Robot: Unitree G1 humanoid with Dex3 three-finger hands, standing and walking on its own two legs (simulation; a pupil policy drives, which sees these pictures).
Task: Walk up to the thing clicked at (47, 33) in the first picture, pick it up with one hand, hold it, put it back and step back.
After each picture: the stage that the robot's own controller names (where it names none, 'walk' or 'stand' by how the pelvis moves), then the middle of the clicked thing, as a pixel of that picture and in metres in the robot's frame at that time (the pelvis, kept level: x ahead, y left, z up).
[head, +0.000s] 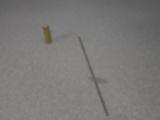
stand; (47, 34) +1.50 +0.41 -0.65
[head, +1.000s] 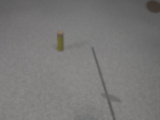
walk; (60, 41) +1.39 +0.16 -0.63
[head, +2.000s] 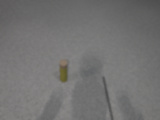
walk; (63, 71) +0.89 +0.13 -0.64
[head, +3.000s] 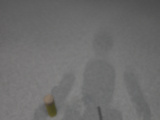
walk; (50, 106) +0.58 +0.22 -0.64
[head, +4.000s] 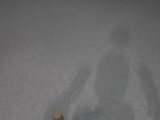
stand; out of the picture +0.47 +0.21 -0.64
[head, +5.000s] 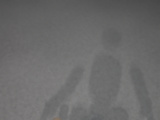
stand; out of the picture +0.44 +0.19 -0.66
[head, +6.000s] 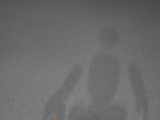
stand; out of the picture +0.44 +0.20 -0.66
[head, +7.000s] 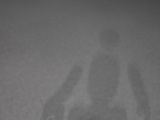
stand; out of the picture +0.44 +0.20 -0.66
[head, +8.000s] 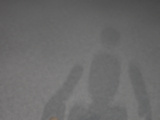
stand; out of the picture +0.44 +0.20 -0.66
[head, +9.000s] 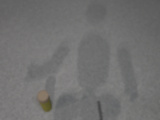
go down; (45, 102) +0.47 +0.20 -0.57
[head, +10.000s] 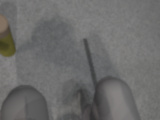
go down; (3, 39) +0.51 +0.25 -0.23
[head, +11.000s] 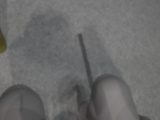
close in; out of the picture +0.51 +0.26 -0.22
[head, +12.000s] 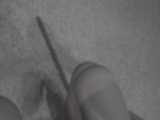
close; out of the picture +0.49 +0.30 -0.16
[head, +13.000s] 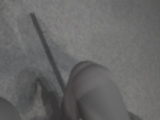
lift; out of the picture +0.48 +0.31 -0.17
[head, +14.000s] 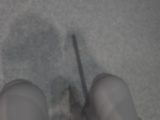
lift; out of the picture +0.40 +0.28 -0.11
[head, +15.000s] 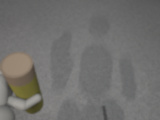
lift; (27, 88) +0.32 +0.17 +0.05
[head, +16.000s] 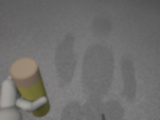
hold; (34, 91) +0.32 +0.16 +0.03
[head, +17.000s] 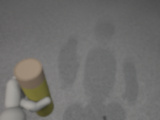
hold; (38, 92) +0.32 +0.15 +0.03
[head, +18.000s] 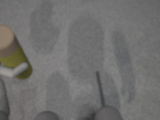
crouch; (13, 57) +0.43 +0.20 -0.03
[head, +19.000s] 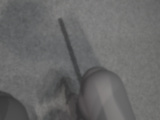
lower; out of the picture +0.50 +0.28 -0.13
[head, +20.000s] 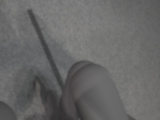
lower; out of the picture +0.48 +0.31 -0.17
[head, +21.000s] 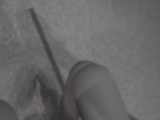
lower; out of the picture +0.49 +0.31 -0.18
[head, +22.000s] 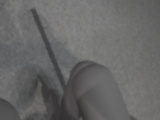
lower; out of the picture +0.48 +0.31 -0.18
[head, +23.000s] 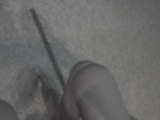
rest; out of the picture +0.49 +0.31 -0.17
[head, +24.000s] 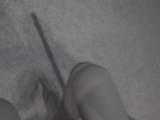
withdraw; out of the picture +0.48 +0.29 -0.18
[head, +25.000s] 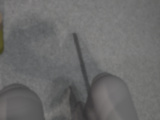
stand; out of the picture +0.50 +0.26 -0.21
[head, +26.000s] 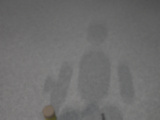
stand; (50, 117) +0.45 +0.18 -0.57
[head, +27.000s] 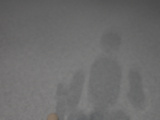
stand; out of the picture +0.44 +0.19 -0.60
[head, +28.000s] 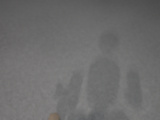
stand; out of the picture +0.45 +0.18 -0.60
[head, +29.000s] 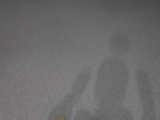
stand; out of the picture +0.46 +0.18 -0.65
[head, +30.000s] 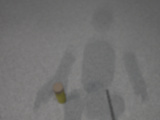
walk; (60, 94) +0.55 +0.18 -0.62
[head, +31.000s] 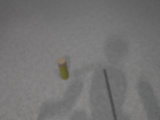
walk; (63, 69) +0.83 +0.20 -0.64
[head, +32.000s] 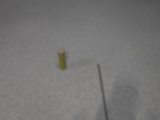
stand; (62, 59) +1.09 +0.21 -0.64
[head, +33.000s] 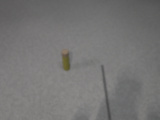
stand; (65, 60) +1.08 +0.17 -0.66
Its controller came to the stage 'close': yes
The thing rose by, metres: 0.68
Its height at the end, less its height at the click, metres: +0.00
